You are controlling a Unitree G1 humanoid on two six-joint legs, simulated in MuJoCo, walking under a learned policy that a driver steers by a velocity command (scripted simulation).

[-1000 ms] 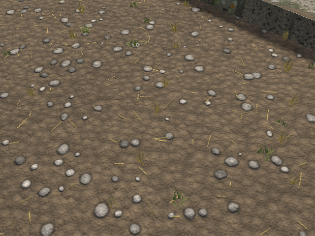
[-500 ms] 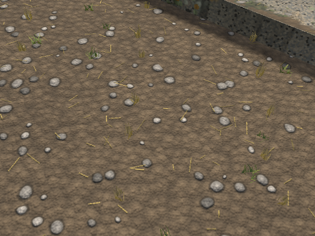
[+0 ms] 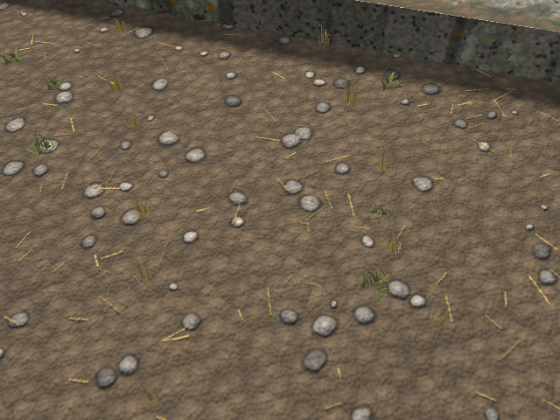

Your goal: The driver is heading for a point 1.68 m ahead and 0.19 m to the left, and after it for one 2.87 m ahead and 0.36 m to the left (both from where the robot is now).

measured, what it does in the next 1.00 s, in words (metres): steps on the spot: left foot, then right foot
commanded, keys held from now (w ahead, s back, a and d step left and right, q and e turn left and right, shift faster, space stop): e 0.10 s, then no key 0.12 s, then q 0.78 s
